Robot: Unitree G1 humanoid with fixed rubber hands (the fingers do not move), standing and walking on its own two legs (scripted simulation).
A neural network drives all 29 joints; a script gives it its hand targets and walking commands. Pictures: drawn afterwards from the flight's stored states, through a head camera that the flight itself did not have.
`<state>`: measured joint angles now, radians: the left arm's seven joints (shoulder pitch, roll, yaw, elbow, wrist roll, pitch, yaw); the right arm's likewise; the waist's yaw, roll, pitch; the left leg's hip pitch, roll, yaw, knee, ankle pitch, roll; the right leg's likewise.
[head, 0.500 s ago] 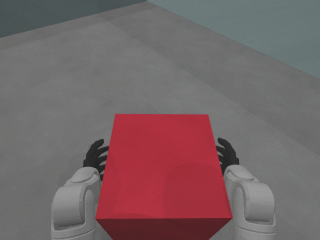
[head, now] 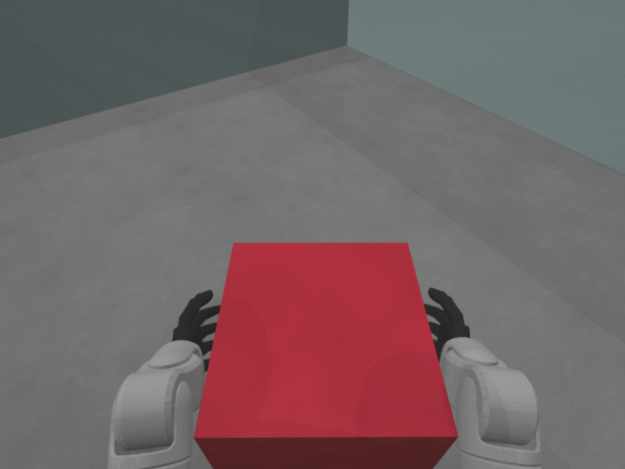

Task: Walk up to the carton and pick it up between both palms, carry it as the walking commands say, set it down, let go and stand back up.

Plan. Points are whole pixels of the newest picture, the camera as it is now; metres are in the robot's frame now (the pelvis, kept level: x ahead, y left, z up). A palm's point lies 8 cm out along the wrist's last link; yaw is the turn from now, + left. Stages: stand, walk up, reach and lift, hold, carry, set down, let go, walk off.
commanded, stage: carry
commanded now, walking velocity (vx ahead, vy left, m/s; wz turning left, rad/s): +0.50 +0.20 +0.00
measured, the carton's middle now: (320, 383) +0.25 +0.01 +0.00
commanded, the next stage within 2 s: none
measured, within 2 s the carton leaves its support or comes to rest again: neither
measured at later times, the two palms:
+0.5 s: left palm (172, 172) +0.59 +0.27 +0.08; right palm (342, 176) +0.57 -0.03 +0.09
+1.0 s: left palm (163, 92) +0.90 +0.38 +0.09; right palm (292, 93) +0.91 +0.08 +0.08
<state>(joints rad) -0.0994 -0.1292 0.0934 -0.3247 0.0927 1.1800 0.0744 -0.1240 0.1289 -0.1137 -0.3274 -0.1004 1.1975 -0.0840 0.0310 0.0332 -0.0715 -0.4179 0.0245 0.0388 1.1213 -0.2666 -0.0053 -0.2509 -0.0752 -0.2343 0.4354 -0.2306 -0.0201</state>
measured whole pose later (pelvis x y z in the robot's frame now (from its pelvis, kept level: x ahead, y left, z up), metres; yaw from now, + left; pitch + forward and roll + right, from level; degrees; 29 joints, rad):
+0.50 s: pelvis +0.32 +0.14 +0.01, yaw -4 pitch +4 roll +0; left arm -0.11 -0.13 0.09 -0.42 0.09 1.18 0.08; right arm -0.13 0.13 -0.10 -0.40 -0.08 1.17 -0.09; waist -0.01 -0.02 -0.04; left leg -0.18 -0.01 0.22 0.30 -0.20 0.08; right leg -0.50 -0.10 -0.11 0.85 -0.36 0.00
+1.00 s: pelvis +0.64 +0.23 -0.01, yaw -1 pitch +3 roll +2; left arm -0.12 -0.13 0.10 -0.44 0.08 1.18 0.08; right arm -0.14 0.13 -0.10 -0.44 -0.09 1.19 -0.09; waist 0.01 0.00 -0.04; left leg -0.43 0.06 0.15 0.42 -0.11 0.00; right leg 0.01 -0.21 -0.19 0.32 -0.34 0.14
